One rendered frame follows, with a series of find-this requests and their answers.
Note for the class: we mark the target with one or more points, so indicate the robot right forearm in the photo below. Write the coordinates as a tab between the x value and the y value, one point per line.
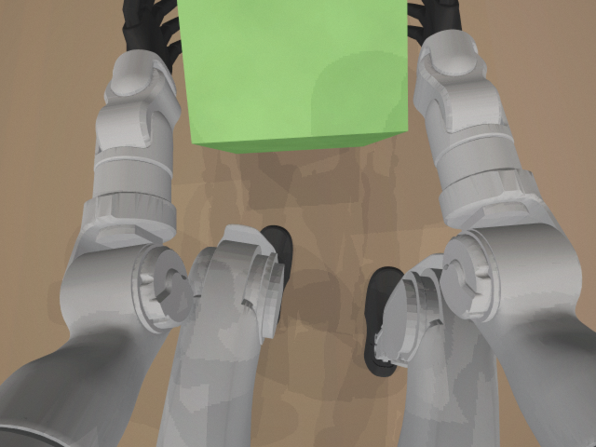
481	177

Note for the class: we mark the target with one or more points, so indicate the carton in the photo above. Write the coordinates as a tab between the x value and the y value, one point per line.
286	75

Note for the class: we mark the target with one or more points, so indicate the robot left forearm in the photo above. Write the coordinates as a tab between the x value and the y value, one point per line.
133	165

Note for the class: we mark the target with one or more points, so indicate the left robot upper arm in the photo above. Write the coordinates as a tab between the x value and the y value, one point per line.
119	306

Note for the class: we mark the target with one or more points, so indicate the right robot hand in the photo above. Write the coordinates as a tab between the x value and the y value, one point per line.
435	16

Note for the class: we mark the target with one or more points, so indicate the robot right thigh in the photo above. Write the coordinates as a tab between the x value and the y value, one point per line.
452	387

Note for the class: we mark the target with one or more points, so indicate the right robot shin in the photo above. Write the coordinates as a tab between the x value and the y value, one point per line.
384	348

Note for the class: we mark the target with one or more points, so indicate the right robot upper arm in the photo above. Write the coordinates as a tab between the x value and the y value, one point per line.
520	284

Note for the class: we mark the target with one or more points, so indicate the left robot hand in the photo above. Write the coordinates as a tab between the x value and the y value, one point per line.
141	28

